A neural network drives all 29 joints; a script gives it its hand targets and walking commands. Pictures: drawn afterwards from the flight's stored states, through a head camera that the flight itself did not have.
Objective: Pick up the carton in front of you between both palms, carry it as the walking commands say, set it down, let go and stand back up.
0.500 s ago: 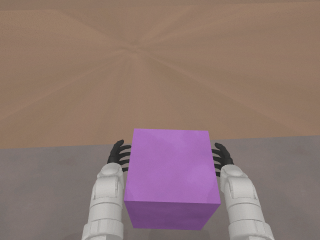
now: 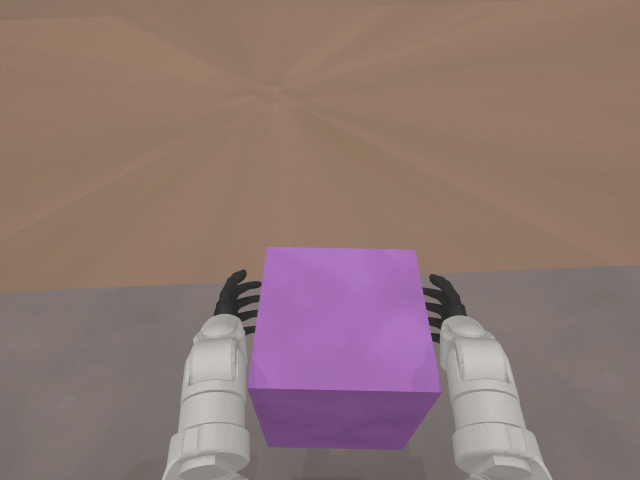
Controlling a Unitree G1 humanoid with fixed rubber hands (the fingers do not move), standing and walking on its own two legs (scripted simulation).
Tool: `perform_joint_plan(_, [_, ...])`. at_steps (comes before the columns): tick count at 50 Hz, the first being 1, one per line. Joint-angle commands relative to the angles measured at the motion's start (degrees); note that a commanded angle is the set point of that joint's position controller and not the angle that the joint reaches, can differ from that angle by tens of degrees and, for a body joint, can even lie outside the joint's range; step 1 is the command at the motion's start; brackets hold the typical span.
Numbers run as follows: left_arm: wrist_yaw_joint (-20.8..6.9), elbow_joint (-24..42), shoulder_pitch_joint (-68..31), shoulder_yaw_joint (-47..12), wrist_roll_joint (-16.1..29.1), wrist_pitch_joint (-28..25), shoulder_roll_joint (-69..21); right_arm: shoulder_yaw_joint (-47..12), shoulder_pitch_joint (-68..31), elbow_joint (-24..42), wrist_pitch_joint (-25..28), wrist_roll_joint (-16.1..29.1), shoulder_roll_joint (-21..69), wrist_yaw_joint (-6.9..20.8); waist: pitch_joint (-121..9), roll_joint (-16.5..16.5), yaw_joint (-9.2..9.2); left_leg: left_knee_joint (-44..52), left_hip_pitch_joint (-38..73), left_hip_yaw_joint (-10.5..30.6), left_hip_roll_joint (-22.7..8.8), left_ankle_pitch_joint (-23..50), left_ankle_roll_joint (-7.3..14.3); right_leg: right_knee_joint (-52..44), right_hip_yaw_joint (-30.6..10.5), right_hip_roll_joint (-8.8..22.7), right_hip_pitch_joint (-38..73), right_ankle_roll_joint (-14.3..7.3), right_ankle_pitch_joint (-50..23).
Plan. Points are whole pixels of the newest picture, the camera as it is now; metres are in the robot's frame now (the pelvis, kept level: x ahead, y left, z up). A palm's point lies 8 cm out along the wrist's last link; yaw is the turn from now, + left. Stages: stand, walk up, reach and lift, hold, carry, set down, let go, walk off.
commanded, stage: reach and lift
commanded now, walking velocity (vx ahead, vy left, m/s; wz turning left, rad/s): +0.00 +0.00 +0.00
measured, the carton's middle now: (337, 353) +0.31 +0.00 -0.05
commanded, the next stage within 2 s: hold in 0.42 s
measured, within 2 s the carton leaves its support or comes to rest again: neither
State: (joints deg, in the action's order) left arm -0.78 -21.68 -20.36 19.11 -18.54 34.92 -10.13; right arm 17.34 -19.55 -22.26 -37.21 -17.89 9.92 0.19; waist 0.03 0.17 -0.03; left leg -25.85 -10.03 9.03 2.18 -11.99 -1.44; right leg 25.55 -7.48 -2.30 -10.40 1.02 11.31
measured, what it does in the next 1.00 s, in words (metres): stands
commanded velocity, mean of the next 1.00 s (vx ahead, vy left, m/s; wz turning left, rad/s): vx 0.00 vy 0.00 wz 0.00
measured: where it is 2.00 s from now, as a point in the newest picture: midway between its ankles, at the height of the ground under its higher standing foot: outside the picture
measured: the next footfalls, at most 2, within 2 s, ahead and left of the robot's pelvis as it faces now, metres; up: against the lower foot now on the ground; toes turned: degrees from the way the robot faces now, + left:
right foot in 1.58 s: +0.19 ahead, -0.09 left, +0.00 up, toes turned -8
left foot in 1.90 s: +0.43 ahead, +0.15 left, +0.00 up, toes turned +14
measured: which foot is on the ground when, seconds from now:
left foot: down 0.00-1.00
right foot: down 0.00-1.00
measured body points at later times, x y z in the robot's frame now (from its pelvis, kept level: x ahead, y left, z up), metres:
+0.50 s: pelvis +0.01 +0.00 +0.01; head -0.02 +0.00 +0.45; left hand +0.33 +0.15 +0.05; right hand +0.31 -0.15 +0.04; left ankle +0.03 +0.14 -0.74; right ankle +0.03 -0.13 -0.74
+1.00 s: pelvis +0.00 +0.00 +0.01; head -0.05 +0.00 +0.45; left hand +0.31 +0.15 +0.06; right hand +0.30 -0.15 +0.05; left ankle +0.03 +0.14 -0.74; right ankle +0.03 -0.13 -0.74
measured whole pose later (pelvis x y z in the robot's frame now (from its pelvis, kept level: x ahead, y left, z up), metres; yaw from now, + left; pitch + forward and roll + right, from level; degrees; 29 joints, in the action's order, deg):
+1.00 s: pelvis +0.00 +0.00 +0.01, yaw +0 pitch -8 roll +0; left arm -0.2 -14.6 -17.5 14.0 -17.2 42.6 -9.4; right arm 12.9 -15.8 -14.4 -44.4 -16.3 8.9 0.0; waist 0.7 0.3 0.8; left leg -20.7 -2.7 8.2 1.7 -10.3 -1.2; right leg 20.6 -7.4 -1.9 -3.2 0.8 9.7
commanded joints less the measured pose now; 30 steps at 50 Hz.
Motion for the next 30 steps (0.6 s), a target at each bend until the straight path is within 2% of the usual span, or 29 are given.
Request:
perform_joint_plan(1, [-15.07, -4.65, -32.16, -32.77, 14.62, 0.07, -55.76, -30.77, -33.6, 1.19, 2.53, 13.93, 53.94, 14.1, -16.34, -1.78, -2.57, 4.99, -1.0, -6.13, 3.87, -0.14, 0.51, -4.03, 4.93, -3.29, 6.66, -0.84, -2.13])
perform_joint_plan(2, [-14.69, -2.12, -31.07, -32.82, 12.63, -0.07, -53.92, -32.62, -35.4, 1.08, 2.3, 15.06, 56.5, 14.5, -14.34, -1.09, 1.14, 5.96, 1.93, -6.04, 3.35, 2.31, 1.09, -4.33, 5.29, -3.49, 6.23, -0.12, -2.35])
perform_joint_plan(3, [-14.93, -3.15, -29.52, -31.79, 13.91, 0.05, -55.04, -31.81, -35.24, 1.97, 1.79, 14.6, 54.42, 14.49, -16.04, -0.65, 1.9, 4.85, 1.6, -5.72, 3.44, 0.89, 0.8, -4.15, 5.57, -3.53, 7.94, -0.3, -0.49])
perform_joint_plan(4, [-15.14, -4.49, -26.51, -31.62, 13.9, 0.83, -53.35, -33.1, -31.93, 1.78, 0.97, 14.95, 57.49, 14.15, -13.17, 0.49, 1.52, 6.15, 1.13, -5.34, 3.35, 2.21, 1.51, -4.45, 5.4, -3.72, 7.13, 0.6, -1.77])
perform_joint_plan(5, [-15.29, -6.58, -29.8, -30.43, 11.93, 1.38, -52.69, -28.76, -30.92, -3.68, 1.09, 13.78, 55.08, 14.38, -14.52, -2.36, -1.06, 4.36, 2.87, -6.98, 4.32, 1.12, 0.29, -6.22, 4.22, -2.38, 7.77, -0.42, -1.35])
perform_joint_plan(6, [-15.09, -6.53, -27.36, -30.41, 11.41, 1.34, -53.72, -30.46, -31.39, -1.98, 1.02, 13.63, 54.26, 13.9, -11.77, -1.6, -0.54, 5.86, 2.24, -7.32, 4.42, 3.41, 0.2, -6.22, 4.94, -3.14, 7.32, -0.03, -4.09])
perform_joint_plan(7, [-15.03, -2.3, -25.96, -32.99, 14.63, 0.91, -55.14, -32.16, -31.33, 2.45, 1.66, 15.05, 56.24, 14.13, -14.91, 1.6, -0.3, 5.53, 4.41, -6.08, 4.08, 6.64, 0.54, -5.59, 5.31, -4.05, 6.97, 0.06, -6.17])
perform_joint_plan(8, [-14.85, -0.41, -25.2, -33.85, 14.45, 1.11, -54.41, -30.76, -29.64, 2.36, 1.74, 14.84, 55.7, 13.94, -14.17, -0.05, 0.46, 5.04, 3.03, -5.12, 3.4, 8.48, 0.44, -5.45, 4.51, -3.6, 8.63, -0.66, -6.75])
perform_joint_plan(9, [-14.76, -2.52, -23.31, -33.31, 15.38, 1.56, -55.22, -32.46, -29.69, 5.08, 1.44, 14.98, 54.05, 13.41, -14.65, 0.4, 0.17, 4.69, 2.63, -5.27, 3.93, 10.86, 0.13, -5.65, 4.32, -3.93, 9.59, -0.41, -9.77])
perform_joint_plan(10, [-14.73, 2.31, -25.21, -33.3, 13.89, 1.18, -52.38, -32.05, -29.71, 3.65, 0.98, 15.73, 56.26, 14.01, -17.73, -0.63, 1.0, 5.38, 6.31, -5.0, 4.16, 12.82, 0.29, -5.33, 5.09, -4.1, 9.58, 0.47, -10.93])
perform_joint_plan(11, [-14.95, -0.97, -23.81, -32.94, 14.07, 1.61, -54.38, -33.86, -29.74, 6.9, 0.99, 15.12, 54.42, 13.45, -17.14, -0.07, 0.01, 5.85, 6.31, -6.26, 4.92, 15.98, -0.24, -6.37, 4.96, -3.86, 10.63, 0.59, -14.95])
perform_joint_plan(12, [-14.67, 1.89, -23.98, -34.93, 15.62, 1.51, -55.53, -34.06, -28.98, 6.62, 0.76, 15.5, 54.16, 13.42, -17.22, 1.12, -0.04, 5.28, 9.17, -4.92, 4.45, 16.39, 0.42, -6.03, 4.71, -4.4, 8.04, 0.32, -13.45])
perform_joint_plan(13, [-14.52, 4.39, -22.33, -36.24, 15.45, 2.14, -53.1, -34.84, -25.22, 8.37, 0.91, 17.48, 54.39, 13.1, -18.67, -3.61, -0.51, 6.67, 10.29, -4.78, 4.73, 18.1, -0.67, -6.96, 4.46, -3.49, 10.11, 0.32, -14.77])
perform_joint_plan(14, [-14.32, 3.89, -24.21, -35.03, 14.04, 2.21, -51.88, -33.33, -26.85, 6.03, 0.81, 16.65, 55.13, 13.38, -16.38, -2.95, 0.69, 6.31, 8.02, -5.72, 4.34, 13.88, 0.16, -6.29, 3.9, -3.8, 7.98, 0.03, -11.16])
perform_joint_plan(15, [-14.57, 1.43, -26.09, -33.9, 15.68, 1.99, -52.58, -32.18, -27.09, 4.69, 0.84, 15.35, 54.48, 13.5, -18.32, -0.05, -1.49, 6.27, 8.46, -5.2, 4.02, 11.11, 0.1, -6.48, 4.75, -3.82, 11.01, -0.26, -10.06])
perform_joint_plan(16, [-14.67, 2.25, -25.11, -33.27, 15.07, 1.91, -52.97, -32.96, -26.35, 3.99, 0.13, 14.74, 54.52, 13.59, -12.29, 0.35, 0.05, 7.82, 4.15, -5.91, 4.86, 10.46, -0.31, -6.82, 5.41, -4.38, 10.4, -0.11, -10.72])
perform_joint_plan(17, [-14.82, 0.68, -27.46, -34.28, 15.21, 2.59, -52.48, -31.78, -26.49, 3.32, 0.41, 14.25, 55.98, 13.75, -14.05, -1.45, -1.43, 7.34, 4.59, -5.49, 4.65, 8.77, -0.1, -7.22, 4.1, -3.6, 10.64, -0.47, -10.42])
perform_joint_plan(18, [-14.21, 2.17, -19.0, -34.91, 14.39, 3.63, -54.67, -32.82, -25.13, 6.75, -0.54, 15.58, 52.63, 13.9, -10.94, -1.2, 0.01, 8.06, 8.76, -4.3, 3.69, 15.09, 0.05, -6.79, 5.33, -4.35, 6.71, -0.42, -9.9])
perform_joint_plan(20, [-14.32, 0.7, -26.72, -34.79, 14.78, 2.85, -53.6, -32.42, -30.1, 7.36, 0.47, 15.26, 52.71, 13.71, -15.43, -0.25, -1.51, 7.21, 6.05, -5.82, 3.98, 10.46, -0.08, -6.99, 4.63, -3.81, 11.85, -0.79, -9.46])
perform_joint_plan(21, [-13.99, 2.45, -21.83, -35.35, 15.47, 3.06, -57.13, -35.65, -28.09, 10.01, -0.1, 16.05, 52.53, 13.76, -14.15, -1.05, 1.03, 7.96, 7.93, -4.69, 4.0, 13.25, -0.18, -6.54, 5.58, -4.04, 8.73, -0.64, -10.25])
perform_joint_plan(22, [-14.09, 2.08, -21.95, -35.12, 16.35, 3.47, -55.73, -33.75, -27.94, 9.94, -0.72, 15.37, 52.26, 13.99, -13.89, 1.07, -1.31, 8.63, 6.95, -4.34, 3.73, 15.76, -0.2, -6.3, 5.71, -5.01, 8.98, -0.38, -13.36])
perform_joint_plan(23, [-13.46, 2.98, -20.84, -35.29, 15.36, 4.34, -56.17, -34.53, -25.68, 8.53, -1.32, 16.12, 51.33, 14.42, -15.86, -2.78, 0.15, 8.04, 7.23, -5.4, 4.46, 12.13, -0.66, -6.91, 4.54, -4.41, 12.19, -0.43, -10.79])
perform_joint_plan(24, [-13.44, 8.5, -19.09, -36.2, 16.14, 4.55, -53.47, -37.32, -25.42, 14.29, -1.31, 18.08, 54.12, 14.84, -14.81, -1.81, 1.01, 8.62, 6.34, -5.08, 3.96, 12.62, -0.06, -5.97, 4.92, -4.48, 11.34, -0.15, -12.39])
perform_joint_plan(25, [-13.48, 5.71, -24.06, -36.82, 16.05, 4.87, -55.84, -34.51, -26.69, 11.05, -1.68, 16.4, 52.66, 14.4, -17.89, -1.28, -1.99, 7.71, 8.59, -5.47, 3.89, 14.71, -0.52, -7.02, 4.11, -4.15, 12.5, -0.87, -13.35])
perform_joint_plan(26, [-13.7, 9.42, -21.48, -36.21, 18.17, 5.16, -54.35, -38.42, -23.76, 12.47, -3.03, 18.07, 54.82, 14.4, -13.7, 0.2, 1.41, 8.64, 6.8, -5.05, 3.95, 10.61, 0.61, -6.8, 4.23, -4.43, 11.66, 0.04, -10.79])
perform_joint_plan(27, [-13.93, 9.41, -20.77, -39.17, 20.48, 5.54, -54.38, -40.8, -25.32, 17.04, -2.87, 19.27, 53.86, 14.19, -17.39, 2.02, 0.12, 7.87, 9.73, -6.05, 4.25, 14.71, 0.28, -7.43, 5.07, -4.44, 10.97, 0.07, -13.52])
perform_joint_plan(28, [-13.89, 11.6, -18.63, -37.46, 17.38, 6.54, -51.85, -40.41, -25.14, 17.77, -3.25, 20.13, 54.72, 14.03, -16.7, 0.09, 2.13, 7.55, 8.73, -6.02, 4.92, 16.19, -0.06, -8.01, 3.75, -3.91, 13.6, 0.31, -13.81])
perform_joint_plan(29, [-13.78, 8.11, -15.0, -36.66, 15.86, 7.66, -51.25, -38.7, -23.32, 16.63, -4.05, 19.77, 52.71, 13.68, -14.62, -1.97, 2.45, 9.81, 9.04, -5.23, 4.09, 16.36, 0.06, -8.45, 4.46, -3.96, 12.48, 0.07, -12.67])
perform_joint_plan(30, [-13.51, 4.38, -12.32, -34.59, 16.12, 8.12, -50.7, -38.02, -22.23, 14.62, -5.24, 17.0, 50.21, 13.63, -11.48, 2.62, 2.72, 10.42, 7.65, -5.01, 4.52, 14.14, 0.26, -9.04, 4.46, -4.61, 13.3, 0.46, -12.77])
